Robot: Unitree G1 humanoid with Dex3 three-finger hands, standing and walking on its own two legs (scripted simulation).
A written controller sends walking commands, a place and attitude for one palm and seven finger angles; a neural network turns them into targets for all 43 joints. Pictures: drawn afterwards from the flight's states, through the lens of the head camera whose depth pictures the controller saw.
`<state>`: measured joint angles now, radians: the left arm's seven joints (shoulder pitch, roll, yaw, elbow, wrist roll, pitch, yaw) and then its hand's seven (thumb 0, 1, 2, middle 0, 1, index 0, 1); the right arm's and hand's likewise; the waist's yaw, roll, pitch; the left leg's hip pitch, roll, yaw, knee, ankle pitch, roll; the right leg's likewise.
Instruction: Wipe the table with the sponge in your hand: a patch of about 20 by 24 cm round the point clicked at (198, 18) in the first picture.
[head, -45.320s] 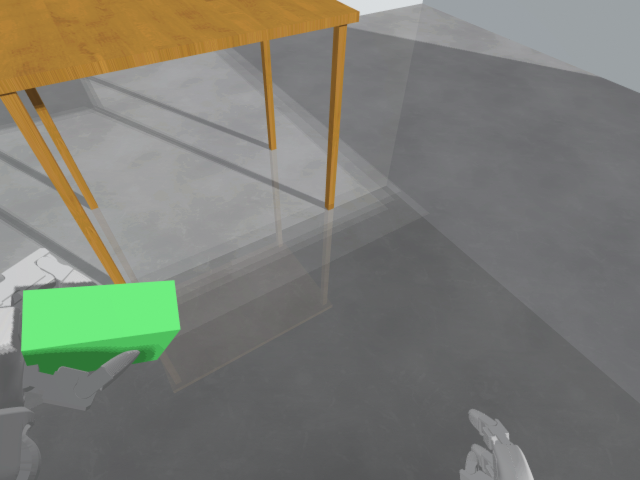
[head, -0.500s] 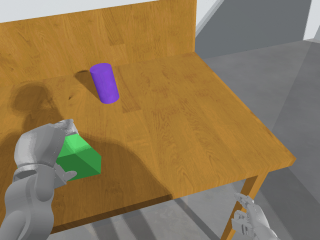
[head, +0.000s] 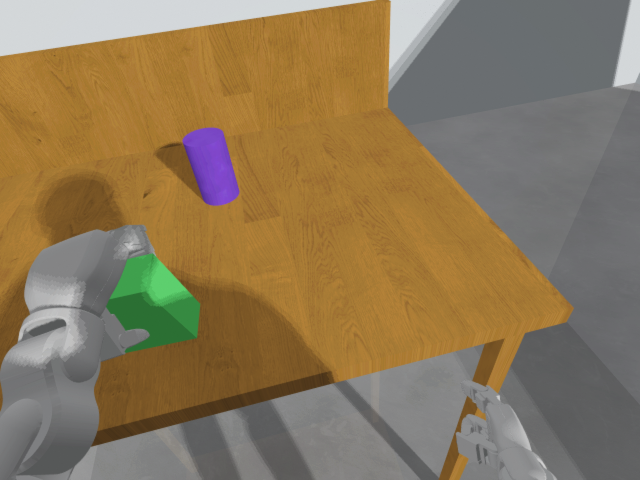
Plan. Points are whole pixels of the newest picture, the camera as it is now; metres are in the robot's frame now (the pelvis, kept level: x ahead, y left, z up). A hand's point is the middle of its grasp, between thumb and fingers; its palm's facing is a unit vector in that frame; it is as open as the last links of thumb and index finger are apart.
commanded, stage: lift the sponge slowly off the table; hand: left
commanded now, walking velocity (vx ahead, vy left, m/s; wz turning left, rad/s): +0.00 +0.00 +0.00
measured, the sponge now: (134, 316) +0.22 +0.27 +0.14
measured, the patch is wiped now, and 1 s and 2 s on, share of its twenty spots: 1.00 1.00 1.00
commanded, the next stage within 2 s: bring the sponge back beside the body in 1.12 s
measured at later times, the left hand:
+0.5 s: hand (113, 271) +0.22 +0.26 +0.21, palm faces +0.24 -0.08 -0.97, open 9.1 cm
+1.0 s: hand (96, 238) +0.24 +0.27 +0.24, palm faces +0.28 -0.07 -0.96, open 9.1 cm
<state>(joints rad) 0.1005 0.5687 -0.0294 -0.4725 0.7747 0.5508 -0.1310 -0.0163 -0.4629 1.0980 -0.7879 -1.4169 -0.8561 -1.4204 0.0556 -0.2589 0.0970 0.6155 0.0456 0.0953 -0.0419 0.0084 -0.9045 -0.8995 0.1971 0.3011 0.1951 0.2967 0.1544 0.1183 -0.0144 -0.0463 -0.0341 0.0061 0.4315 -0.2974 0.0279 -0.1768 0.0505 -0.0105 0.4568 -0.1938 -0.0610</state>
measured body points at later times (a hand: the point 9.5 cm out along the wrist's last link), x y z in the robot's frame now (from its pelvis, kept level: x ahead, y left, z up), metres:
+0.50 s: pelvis -0.02 -0.02 +0.00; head -0.06 -0.08 +0.44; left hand +0.21 +0.26 +0.26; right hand +0.24 -0.20 -0.07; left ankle -0.03 +0.10 -0.74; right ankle +0.04 -0.08 -0.74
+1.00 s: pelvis -0.03 -0.01 +0.00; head -0.06 -0.07 +0.44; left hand +0.22 +0.27 +0.29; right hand +0.24 -0.19 -0.07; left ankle -0.03 +0.10 -0.74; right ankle +0.04 -0.08 -0.74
